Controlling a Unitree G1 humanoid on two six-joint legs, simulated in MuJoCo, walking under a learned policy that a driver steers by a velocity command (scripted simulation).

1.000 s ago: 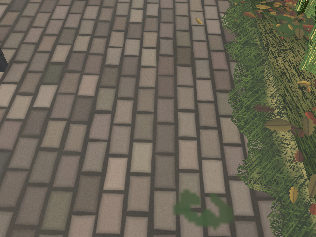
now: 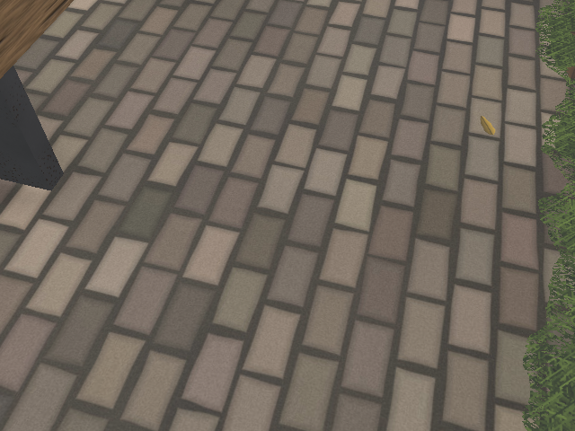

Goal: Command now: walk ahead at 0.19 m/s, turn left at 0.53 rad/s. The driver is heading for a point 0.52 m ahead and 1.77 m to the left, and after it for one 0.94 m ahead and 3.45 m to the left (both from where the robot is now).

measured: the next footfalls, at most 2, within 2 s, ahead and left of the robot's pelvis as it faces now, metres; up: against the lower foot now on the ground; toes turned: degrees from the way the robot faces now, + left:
right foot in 0.52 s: +0.22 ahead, -0.13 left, +0.00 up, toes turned +24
left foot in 0.94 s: +0.07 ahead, +0.10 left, +0.00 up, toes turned +36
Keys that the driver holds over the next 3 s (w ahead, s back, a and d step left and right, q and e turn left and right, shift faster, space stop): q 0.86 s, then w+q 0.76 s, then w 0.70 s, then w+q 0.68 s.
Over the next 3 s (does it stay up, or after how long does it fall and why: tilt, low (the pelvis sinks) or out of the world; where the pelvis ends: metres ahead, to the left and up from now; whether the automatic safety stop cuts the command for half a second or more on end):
stays up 0.59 0.87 0.00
